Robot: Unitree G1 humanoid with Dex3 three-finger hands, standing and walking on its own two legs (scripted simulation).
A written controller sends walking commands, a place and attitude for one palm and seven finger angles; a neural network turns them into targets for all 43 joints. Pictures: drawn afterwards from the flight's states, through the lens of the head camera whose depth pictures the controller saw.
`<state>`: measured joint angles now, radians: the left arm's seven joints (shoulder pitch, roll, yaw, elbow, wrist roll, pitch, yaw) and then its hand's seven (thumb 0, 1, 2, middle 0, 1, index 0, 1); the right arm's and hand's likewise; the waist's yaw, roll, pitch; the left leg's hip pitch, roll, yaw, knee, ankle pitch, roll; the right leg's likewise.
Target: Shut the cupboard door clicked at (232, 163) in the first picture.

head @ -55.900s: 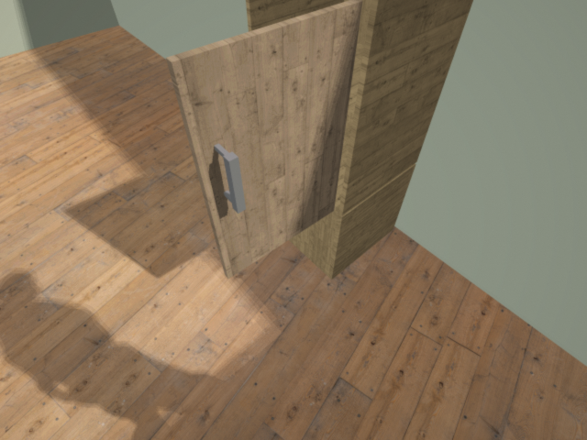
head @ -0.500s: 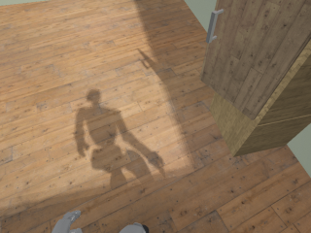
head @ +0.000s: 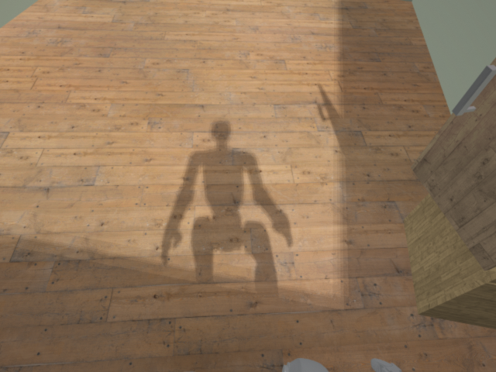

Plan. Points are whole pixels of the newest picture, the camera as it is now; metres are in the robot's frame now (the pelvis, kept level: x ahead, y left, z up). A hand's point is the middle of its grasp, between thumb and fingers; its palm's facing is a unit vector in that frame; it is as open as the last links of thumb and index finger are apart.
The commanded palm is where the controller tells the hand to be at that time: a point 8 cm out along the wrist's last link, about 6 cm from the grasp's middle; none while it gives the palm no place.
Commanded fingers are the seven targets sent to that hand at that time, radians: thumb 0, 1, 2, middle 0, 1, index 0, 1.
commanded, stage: walk to a spot facing it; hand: left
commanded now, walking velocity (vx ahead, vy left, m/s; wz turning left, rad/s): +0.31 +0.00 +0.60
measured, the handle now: (480, 91) +0.77 -0.54 +0.02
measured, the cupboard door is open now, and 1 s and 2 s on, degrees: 24 24 24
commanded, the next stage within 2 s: turn to face it in 0.98 s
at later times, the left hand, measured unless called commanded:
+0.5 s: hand out of the picture +0.10 +0.12 -0.14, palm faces +0.33 -0.92 -0.22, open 7.4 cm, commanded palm none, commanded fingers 0.00 0.90 0.90 -0.20 -0.30 -0.20 -0.30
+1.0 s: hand (107, 288) +0.26 +0.29 -0.15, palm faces +0.58 -0.79 -0.21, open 7.4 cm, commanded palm none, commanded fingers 0.00 0.90 0.90 -0.20 -0.30 -0.20 -0.30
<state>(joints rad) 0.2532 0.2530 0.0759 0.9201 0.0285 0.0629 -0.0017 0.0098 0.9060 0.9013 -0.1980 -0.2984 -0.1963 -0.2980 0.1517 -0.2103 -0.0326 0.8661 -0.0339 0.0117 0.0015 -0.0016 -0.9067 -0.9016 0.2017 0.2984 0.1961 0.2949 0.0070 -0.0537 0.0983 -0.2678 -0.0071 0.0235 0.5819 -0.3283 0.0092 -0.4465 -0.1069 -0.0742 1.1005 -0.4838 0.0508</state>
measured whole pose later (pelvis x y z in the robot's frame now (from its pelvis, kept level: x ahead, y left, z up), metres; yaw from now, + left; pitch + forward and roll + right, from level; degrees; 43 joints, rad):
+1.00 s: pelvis +0.29 +0.06 +0.01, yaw +35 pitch +0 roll -1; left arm 0.17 0.23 0.09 0.87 0.04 0.00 -0.01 0.01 0.91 0.90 -0.19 -0.30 -0.19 -0.30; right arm 0.24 -0.19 -0.02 0.93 -0.02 -0.03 0.00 0.00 -0.91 -0.90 0.20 0.30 0.20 0.29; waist -0.01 -0.02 0.07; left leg -0.23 -0.08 0.04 0.44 -0.22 0.11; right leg -0.62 -0.15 0.01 1.12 -0.22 0.07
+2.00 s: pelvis +0.45 +0.16 +0.02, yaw +13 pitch +0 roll -3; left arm 0.22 0.28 0.11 0.89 0.02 0.09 -0.04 0.01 0.91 0.90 -0.20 -0.30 -0.19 -0.30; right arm 0.17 -0.18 -0.01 0.87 -0.03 0.02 -0.04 0.00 -0.90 -0.90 0.20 0.30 0.20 0.30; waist 0.03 -0.04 0.05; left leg -0.18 0.09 0.14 0.47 -0.28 0.02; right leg -0.51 -0.02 0.00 1.10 -0.39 0.07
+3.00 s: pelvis +0.48 +0.16 +0.01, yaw -24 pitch +0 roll -2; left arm 0.18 0.27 0.10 0.89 0.03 0.10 -0.04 0.01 0.91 0.90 -0.19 -0.30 -0.19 -0.30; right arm 0.24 -0.20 -0.02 0.89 -0.03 0.01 -0.03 0.00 -0.90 -0.90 0.21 0.30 0.20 0.30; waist -0.01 0.00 0.07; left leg -0.24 0.15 0.24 0.51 -0.26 0.00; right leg -0.41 -0.05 -0.04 0.93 -0.44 0.05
